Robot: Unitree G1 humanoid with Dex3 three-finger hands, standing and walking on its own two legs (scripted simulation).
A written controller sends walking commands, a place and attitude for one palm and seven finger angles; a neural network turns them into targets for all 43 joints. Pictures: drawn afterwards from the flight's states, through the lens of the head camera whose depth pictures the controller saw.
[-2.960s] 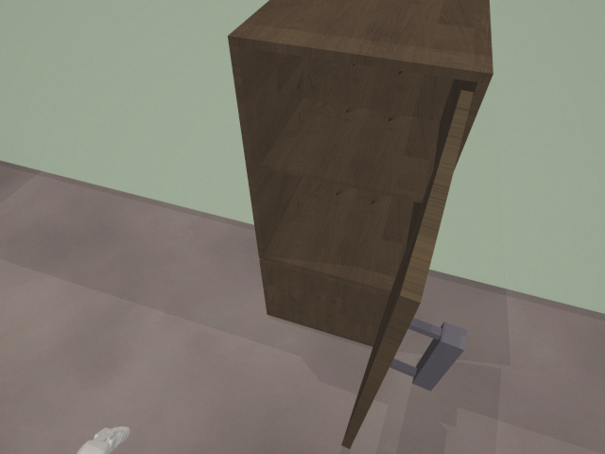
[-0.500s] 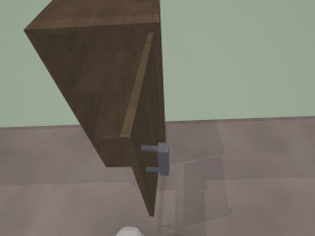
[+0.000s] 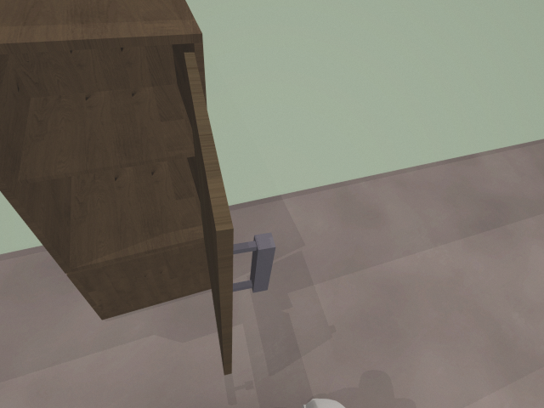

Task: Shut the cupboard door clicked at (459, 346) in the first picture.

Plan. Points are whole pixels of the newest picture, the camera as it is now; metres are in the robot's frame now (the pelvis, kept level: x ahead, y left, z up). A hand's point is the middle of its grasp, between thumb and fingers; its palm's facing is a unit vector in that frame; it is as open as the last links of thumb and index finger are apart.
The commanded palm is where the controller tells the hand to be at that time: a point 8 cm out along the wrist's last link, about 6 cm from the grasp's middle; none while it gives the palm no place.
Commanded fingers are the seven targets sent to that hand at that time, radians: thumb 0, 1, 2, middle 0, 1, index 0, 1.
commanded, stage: walk to a spot facing it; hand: left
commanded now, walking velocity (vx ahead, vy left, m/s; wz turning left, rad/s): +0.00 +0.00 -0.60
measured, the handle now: (247, 267) +0.31 +0.07 +0.02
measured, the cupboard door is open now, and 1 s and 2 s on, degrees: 84 91 100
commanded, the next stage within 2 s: none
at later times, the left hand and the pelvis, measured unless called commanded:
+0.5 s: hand out of the picture +0.14 +0.11 -0.16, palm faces -0.24 -0.94 -0.22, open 7.4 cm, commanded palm none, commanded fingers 0.00 0.90 0.90 -0.20 -0.30 -0.20 -0.30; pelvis +0.03 -0.06 +0.00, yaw -15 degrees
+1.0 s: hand (235, 337) +0.27 +0.08 -0.17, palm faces -0.49 -0.85 -0.19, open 7.3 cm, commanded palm none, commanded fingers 0.00 0.90 0.90 -0.20 -0.30 -0.20 -0.30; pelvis +0.15 -0.09 +0.00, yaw -33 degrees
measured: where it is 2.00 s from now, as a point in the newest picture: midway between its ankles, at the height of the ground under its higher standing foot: (344, 356)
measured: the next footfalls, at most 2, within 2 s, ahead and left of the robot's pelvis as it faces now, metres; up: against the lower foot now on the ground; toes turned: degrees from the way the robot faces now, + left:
right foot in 0.26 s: +0.00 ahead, -0.15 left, +0.00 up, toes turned -15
left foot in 0.72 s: +0.21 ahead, +0.02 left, +0.00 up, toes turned -19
